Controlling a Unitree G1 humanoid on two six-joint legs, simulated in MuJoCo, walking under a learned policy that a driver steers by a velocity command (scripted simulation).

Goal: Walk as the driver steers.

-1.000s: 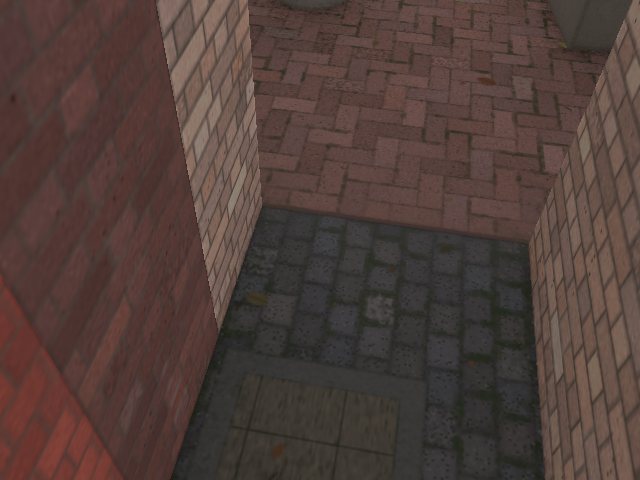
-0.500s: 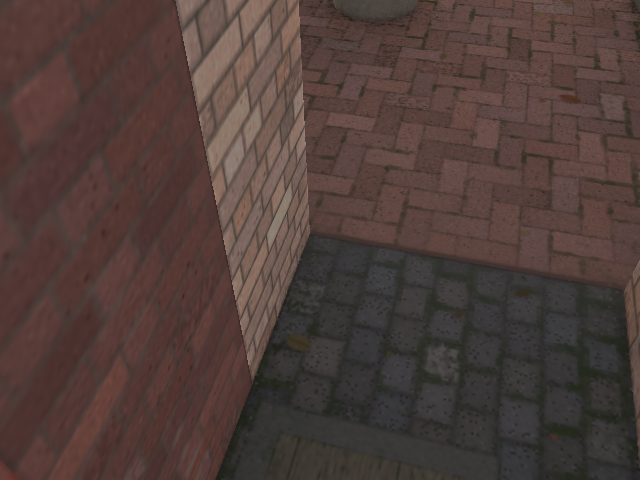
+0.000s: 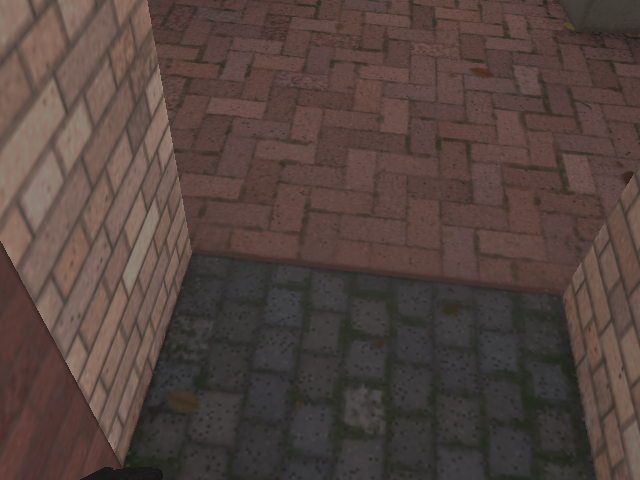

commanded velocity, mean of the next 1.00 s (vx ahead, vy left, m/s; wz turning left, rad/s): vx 0.50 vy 0.00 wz -0.25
